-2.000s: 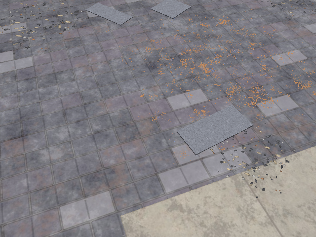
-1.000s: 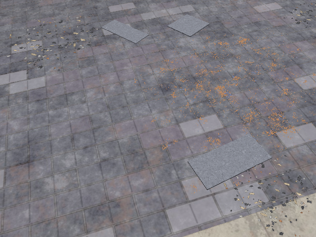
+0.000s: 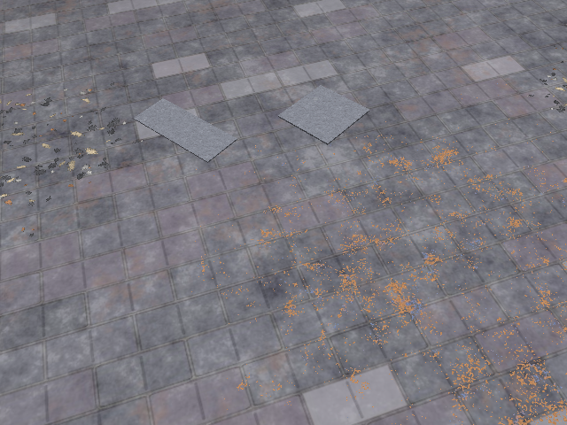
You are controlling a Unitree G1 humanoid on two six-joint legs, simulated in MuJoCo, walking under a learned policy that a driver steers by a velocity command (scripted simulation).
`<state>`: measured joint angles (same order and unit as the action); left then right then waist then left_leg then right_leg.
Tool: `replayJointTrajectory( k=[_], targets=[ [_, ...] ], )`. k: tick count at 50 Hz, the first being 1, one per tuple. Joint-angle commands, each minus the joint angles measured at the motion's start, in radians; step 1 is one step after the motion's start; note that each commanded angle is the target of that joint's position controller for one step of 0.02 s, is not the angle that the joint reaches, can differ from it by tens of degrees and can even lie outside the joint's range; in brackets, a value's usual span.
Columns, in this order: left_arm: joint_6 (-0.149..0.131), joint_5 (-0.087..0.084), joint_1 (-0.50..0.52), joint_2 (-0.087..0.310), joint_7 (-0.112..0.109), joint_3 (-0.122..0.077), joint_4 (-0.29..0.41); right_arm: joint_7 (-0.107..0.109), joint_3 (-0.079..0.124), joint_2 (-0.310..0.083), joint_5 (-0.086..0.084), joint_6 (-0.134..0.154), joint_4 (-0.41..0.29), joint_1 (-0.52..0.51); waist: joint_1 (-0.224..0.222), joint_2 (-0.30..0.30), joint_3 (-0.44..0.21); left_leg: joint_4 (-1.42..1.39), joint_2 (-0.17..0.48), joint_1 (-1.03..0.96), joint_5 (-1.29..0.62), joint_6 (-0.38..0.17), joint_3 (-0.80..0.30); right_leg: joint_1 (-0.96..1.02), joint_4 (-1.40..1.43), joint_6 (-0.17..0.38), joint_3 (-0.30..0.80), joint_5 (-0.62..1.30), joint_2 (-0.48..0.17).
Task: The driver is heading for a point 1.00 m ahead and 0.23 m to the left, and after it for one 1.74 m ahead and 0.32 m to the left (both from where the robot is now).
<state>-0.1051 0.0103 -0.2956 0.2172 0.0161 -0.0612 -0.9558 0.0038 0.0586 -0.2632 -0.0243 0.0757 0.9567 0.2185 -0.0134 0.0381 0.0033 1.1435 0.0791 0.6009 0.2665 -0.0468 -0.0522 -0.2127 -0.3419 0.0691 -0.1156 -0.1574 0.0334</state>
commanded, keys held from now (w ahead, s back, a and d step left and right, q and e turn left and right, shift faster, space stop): w+q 0.46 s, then w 0.54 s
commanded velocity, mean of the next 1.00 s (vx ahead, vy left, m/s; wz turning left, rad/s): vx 0.50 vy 0.00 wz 0.33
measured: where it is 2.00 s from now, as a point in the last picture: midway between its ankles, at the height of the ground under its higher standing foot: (209, 240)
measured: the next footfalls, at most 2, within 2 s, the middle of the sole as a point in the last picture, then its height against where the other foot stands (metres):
left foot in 0.36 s outside the picture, level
right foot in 0.84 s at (298, 351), level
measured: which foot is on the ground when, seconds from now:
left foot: up 0.00-0.34, down 0.36-0.86, up 0.88-1.00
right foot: down 0.00-0.36, up 0.38-0.82, down 0.84-1.00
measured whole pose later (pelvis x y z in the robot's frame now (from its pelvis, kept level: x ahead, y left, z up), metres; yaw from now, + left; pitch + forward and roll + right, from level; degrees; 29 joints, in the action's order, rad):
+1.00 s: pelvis +0.58 +0.09 -0.01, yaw +21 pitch +2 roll +0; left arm -0.10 0.01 -0.25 0.25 0.03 -0.05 -0.81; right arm 0.00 0.06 -0.28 -0.01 0.07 0.80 0.27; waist -0.01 0.03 0.00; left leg 1.15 0.04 0.51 0.34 -0.05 -0.03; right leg -0.31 -0.44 0.06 -0.04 -0.17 0.04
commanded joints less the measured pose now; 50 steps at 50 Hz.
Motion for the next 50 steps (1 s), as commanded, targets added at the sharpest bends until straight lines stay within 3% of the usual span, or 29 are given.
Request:
replayJointTrajectory(
  k=[1,3,7,12,15,16,17,18,19,20,21,22,23,25,27,29,31,35,38,40,41,42,43,44,45,46,47,48,50],
  targets=[
    [-0.018,0.014,0.019,0.137,-0.012,-0.028,0.052,0.003,0.016,-0.033,0.001,-0.010,-0.029,0.051,0.040,-0.096,0.010,-0.039,0.044,0.104,-0.132,0.006,-0.079,0.019,0.216,0.128,0.159,0.184,-0.286],
    [-0.017,0.014,0.007,0.139,-0.021,-0.029,0.052,-0.003,0.019,-0.032,0.006,-0.004,-0.049,-0.013,0.027,-0.094,0.018,-0.142,0.030,0.135,-0.250,0.009,-0.071,0.035,0.222,0.111,0.095,0.213,-0.272],
    [-0.017,0.005,-0.038,0.159,-0.040,-0.029,0.044,-0.033,0.001,0.004,0.009,0.004,-0.099,-0.159,-0.018,-0.084,0.047,-0.386,0.019,0.086,-0.405,0.004,0.030,0.074,0.246,0.081,-0.005,0.202,-0.253],
    [0.022,-0.014,-0.108,0.178,-0.045,-0.041,0.032,-0.058,-0.006,0.007,0.005,0.005,-0.172,-0.287,-0.059,-0.078,0.105,-0.507,-0.004,0.195,-0.269,-0.019,0.090,0.312,0.149,0.074,-0.049,0.380,-0.317],
    [0.039,-0.015,-0.069,0.206,-0.054,-0.051,0.052,-0.067,0.017,-0.041,-0.001,0.005,-0.198,-0.233,0.008,-0.143,0.035,-0.510,-0.085,0.038,-0.110,-0.080,0.179,0.348,-0.035,0.040,-0.099,0.872,-0.329],
    [0.046,-0.016,-0.054,0.223,-0.058,-0.055,0.062,-0.067,0.036,-0.078,-0.003,0.004,-0.185,-0.143,0.060,-0.159,-0.024,-0.518,-0.129,-0.088,-0.079,-0.105,0.201,0.337,-0.173,0.025,-0.111,1.002,-0.319],
    [0.052,-0.021,-0.040,0.232,-0.059,-0.055,0.075,-0.063,0.066,-0.136,-0.001,0.001,-0.155,0.014,0.141,-0.139,-0.119,-0.615,-0.163,-0.331,-0.148,-0.138,0.185,0.267,-0.385,-0.003,-0.132,0.966,-0.283],
    [0.040,-0.009,-0.035,0.224,-0.059,-0.048,0.102,-0.042,0.102,-0.236,0.009,-0.011,-0.133,0.161,0.196,-0.034,-0.224,-0.637,-0.008,-0.648,-0.147,-0.202,-0.066,0.010,-0.694,-0.046,-0.127,0.631,-0.241],
    [0.000,0.009,-0.105,0.066,-0.038,-0.002,0.156,-0.037,0.112,-0.307,-0.002,-0.015,-0.159,0.142,0.080,0.232,-0.317,-0.727,0.244,-0.995,-0.090,-0.409,-0.645,-0.454,-1.090,-0.124,-0.021,-0.349,0.006],
    [-0.050,-0.032,-0.002,0.142,-0.019,-0.013,0.179,-0.036,0.086,-0.237,0.015,-0.019,-0.161,0.191,0.144,0.121,-0.388,-0.822,0.247,-1.048,-0.066,-0.397,-0.736,-0.575,-1.167,-0.088,0.205,-0.378,-0.007],
    [-0.069,-0.063,0.072,0.161,-0.011,-0.016,0.206,-0.031,0.073,-0.171,0.020,-0.015,-0.169,0.165,0.146,0.081,-0.280,-0.812,0.211,-0.970,-0.125,-0.348,-0.560,-0.634,-1.134,-0.065,0.212,-0.306,-0.060],
    [-0.073,-0.047,0.085,0.158,-0.015,-0.015,0.208,-0.036,0.063,-0.140,0.010,-0.008,-0.185,0.088,0.089,-0.031,-0.173,-0.825,0.165,-0.789,-0.223,-0.310,-0.432,-0.597,-1.022,-0.059,0.200,-0.237,-0.105],
    [-0.065,-0.014,0.098,0.174,-0.024,-0.027,0.208,-0.033,0.053,-0.104,0.006,-0.005,-0.204,0.021,0.049,-0.055,-0.125,-0.841,0.131,-0.648,-0.291,-0.285,-0.353,-0.526,-0.929,-0.067,0.193,-0.208,-0.137],
    [-0.036,-0.008,0.054,0.158,-0.025,-0.034,0.205,-0.019,0.041,-0.072,0.019,-0.003,-0.228,-0.040,-0.013,-0.037,-0.069,-0.888,0.103,-0.450,-0.362,-0.283,-0.282,-0.411,-0.835,-0.088,0.189,-0.198,-0.168],
    [-0.018,-0.003,0.061,0.124,-0.026,-0.025,0.215,-0.006,0.047,-0.107,0.020,0.003,-0.224,-0.021,-0.020,-0.024,-0.044,-0.919,0.091,-0.362,-0.444,-0.281,-0.214,-0.385,-0.716,-0.114,0.157,-0.159,-0.174],
    [-0.010,0.004,0.129,0.098,-0.026,-0.011,0.240,0.006,0.053,-0.136,0.018,0.004,-0.212,0.010,-0.001,-0.007,-0.032,-0.931,0.058,-0.327,-0.450,-0.256,-0.144,-0.370,-0.561,-0.126,0.138,-0.027,-0.168],
    [-0.009,0.000,0.195,0.088,-0.022,-0.002,0.254,0.009,0.054,-0.142,0.012,0.002,-0.206,0.039,0.035,0.010,-0.028,-0.928,0.027,-0.329,-0.402,-0.219,-0.096,-0.338,-0.405,-0.122,0.125,0.135,-0.144],
    [-0.015,-0.022,0.300,0.108,-0.005,-0.001,0.272,-0.002,0.051,-0.143,0.006,0.001,-0.181,0.117,0.098,0.028,0.001,-0.900,0.070,-0.422,-0.266,-0.191,-0.137,-0.345,-0.242,-0.087,0.125,0.247,-0.104],
    [-0.026,-0.019,0.326,0.136,0.009,-0.009,0.292,-0.001,0.052,-0.151,0.006,-0.006,-0.170,0.142,0.091,0.045,0.011,-0.837,0.121,-0.529,-0.285,-0.167,-0.188,-0.364,-0.183,-0.044,0.128,0.148,-0.088],
    [-0.031,-0.019,0.246,0.157,0.012,-0.021,0.275,0.002,0.053,-0.158,0.007,-0.013,-0.172,0.118,0.034,0.068,-0.014,-0.756,0.118,-0.558,-0.434,-0.137,-0.183,-0.256,-0.139,-0.009,0.101,0.104,-0.059],
    [-0.033,-0.012,0.133,0.188,0.009,-0.038,0.239,0.002,0.046,-0.140,0.008,-0.015,-0.178,0.104,-0.021,0.053,-0.082,-0.629,0.069,-0.540,-0.565,-0.114,-0.145,-0.096,-0.129,0.019,0.089,0.122,-0.044],
    [-0.034,-0.001,-0.033,0.244,0.003,-0.054,0.212,0.002,0.029,-0.102,0.019,-0.014,-0.198,0.089,-0.091,-0.012,-0.213,-0.378,0.007,-0.412,-0.463,-0.074,-0.085,0.159,-0.158,0.083,0.223,0.165,-0.173],
    [-0.025,0.008,-0.152,0.332,0.003,-0.079,0.184,0.001,0.008,-0.029,0.009,0.006,-0.206,0.225,-0.068,-0.271,-0.356,0.014,-0.146,-0.038,-0.052,0.009,0.001,0.535,-0.102,0.247,0.645,0.013,-0.397],
    [-0.018,-0.014,-0.185,0.255,0.009,-0.060,0.168,-0.005,0.011,-0.070,0.002,0.019,-0.198,0.202,-0.092,-0.308,-0.371,0.131,-0.147,0.136,0.304,0.009,-0.088,0.579,0.032,0.263,0.876,-0.199,-0.432],
    [-0.013,-0.022,-0.107,0.202,0.006,-0.041,0.182,-0.010,0.027,-0.136,-0.013,0.024,-0.218,0.112,-0.091,-0.208,-0.208,0.193,-0.082,0.225,0.239,-0.002,-0.091,0.462,0.048,0.210,0.755,-0.304,-0.404],
    [-0.005,-0.014,-0.032,0.181,0.004,-0.032,0.201,-0.009,0.023,-0.130,-0.008,0.023,-0.236,0.040,-0.071,-0.121,-0.119,0.166,-0.031,0.214,0.150,-0.008,-0.050,0.316,0.065,0.178,0.632,-0.265,-0.366],
    [-0.001,-0.006,0.022,0.158,0.007,-0.022,0.206,-0.007,0.025,-0.119,0.008,0.020,-0.243,0.009,-0.042,-0.084,-0.045,0.093,0.000,0.181,0.091,-0.008,-0.037,0.179,0.101,0.171,0.546,-0.181,-0.326],
    [-0.005,0.002,0.053,0.140,0.009,-0.014,0.211,-0.005,0.031,-0.112,0.014,0.012,-0.240,0.026,-0.007,-0.105,-0.025,0.033,0.031,0.117,0.048,-0.006,-0.041,0.095,0.128,0.158,0.483,-0.105,-0.295],
    [-0.011,-0.003,0.061,0.142,0.011,-0.014,0.202,-0.002,0.027,-0.079,0.014,-0.002,-0.224,0.069,0.019,-0.132,-0.025,-0.029,0.041,0.053,0.009,0.008,-0.021,0.028,0.169,0.163,0.394,0.005,-0.259]
  ],
)
Keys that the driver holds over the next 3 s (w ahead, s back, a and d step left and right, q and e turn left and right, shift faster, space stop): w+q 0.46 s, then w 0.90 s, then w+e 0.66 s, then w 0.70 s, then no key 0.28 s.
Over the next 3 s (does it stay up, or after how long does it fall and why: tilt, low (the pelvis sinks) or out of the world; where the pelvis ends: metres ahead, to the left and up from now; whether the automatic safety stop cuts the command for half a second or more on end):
stays up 1.64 0.28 -0.02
